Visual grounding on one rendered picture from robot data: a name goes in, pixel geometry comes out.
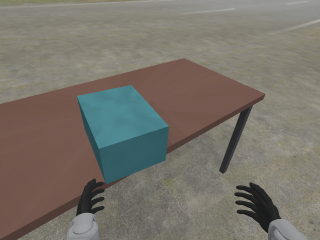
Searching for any left robot forearm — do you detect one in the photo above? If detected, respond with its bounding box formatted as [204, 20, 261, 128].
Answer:
[67, 213, 100, 240]

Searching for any left robot hand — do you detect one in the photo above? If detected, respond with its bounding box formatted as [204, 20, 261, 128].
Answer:
[76, 178, 105, 216]

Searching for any table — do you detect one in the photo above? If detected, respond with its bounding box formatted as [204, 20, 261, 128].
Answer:
[0, 58, 265, 240]

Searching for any carton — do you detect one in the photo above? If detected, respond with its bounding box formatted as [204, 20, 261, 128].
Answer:
[77, 85, 169, 185]

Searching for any right robot hand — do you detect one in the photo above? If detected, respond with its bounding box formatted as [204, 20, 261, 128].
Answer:
[234, 182, 281, 233]

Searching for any right robot forearm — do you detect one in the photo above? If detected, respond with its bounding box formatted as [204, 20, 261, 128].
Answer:
[268, 219, 308, 240]

